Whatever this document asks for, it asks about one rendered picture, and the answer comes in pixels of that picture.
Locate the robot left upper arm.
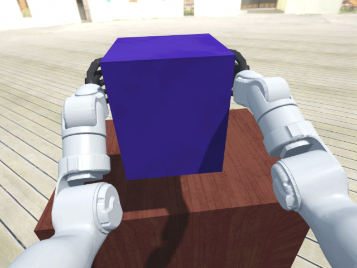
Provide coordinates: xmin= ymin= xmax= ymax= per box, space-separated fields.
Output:
xmin=6 ymin=182 xmax=123 ymax=268

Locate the carton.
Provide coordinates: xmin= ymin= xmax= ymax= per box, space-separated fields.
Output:
xmin=99 ymin=33 xmax=236 ymax=180

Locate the robot right hand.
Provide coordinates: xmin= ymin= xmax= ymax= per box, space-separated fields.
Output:
xmin=230 ymin=49 xmax=250 ymax=96

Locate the pedestal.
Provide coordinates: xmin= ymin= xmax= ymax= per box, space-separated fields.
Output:
xmin=34 ymin=108 xmax=310 ymax=268

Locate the robot left forearm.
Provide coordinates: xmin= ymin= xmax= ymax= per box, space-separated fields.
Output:
xmin=52 ymin=84 xmax=110 ymax=227

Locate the robot right forearm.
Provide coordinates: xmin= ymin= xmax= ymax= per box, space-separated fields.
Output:
xmin=233 ymin=70 xmax=349 ymax=194

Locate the robot right upper arm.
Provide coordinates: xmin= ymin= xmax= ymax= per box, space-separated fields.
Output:
xmin=271 ymin=149 xmax=357 ymax=268

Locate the robot left hand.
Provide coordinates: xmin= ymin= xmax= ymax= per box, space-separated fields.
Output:
xmin=85 ymin=58 xmax=109 ymax=104

